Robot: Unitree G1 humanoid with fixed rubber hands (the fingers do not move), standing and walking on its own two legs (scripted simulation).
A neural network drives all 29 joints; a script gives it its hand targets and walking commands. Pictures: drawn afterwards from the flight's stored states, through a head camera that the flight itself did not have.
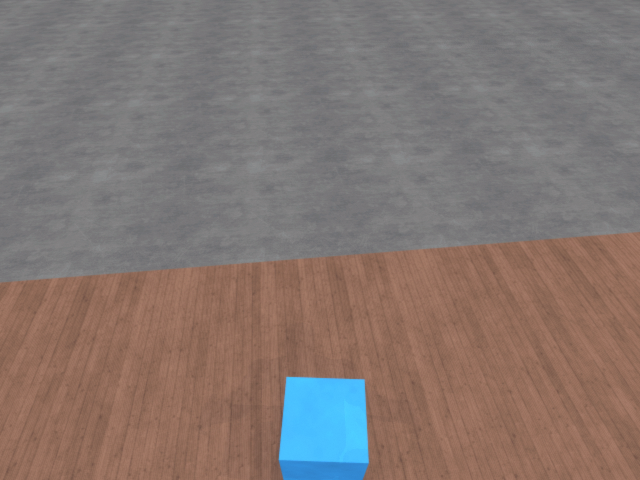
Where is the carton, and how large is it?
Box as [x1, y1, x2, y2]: [279, 377, 368, 479]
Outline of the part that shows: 286,377 279,452 279,462 283,478 362,479 368,463 364,379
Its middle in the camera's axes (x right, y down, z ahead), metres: +0.01 +0.54 +1.06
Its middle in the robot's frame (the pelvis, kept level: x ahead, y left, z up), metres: +0.40 -0.01 -0.66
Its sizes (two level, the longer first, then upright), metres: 0.210 0.200 0.250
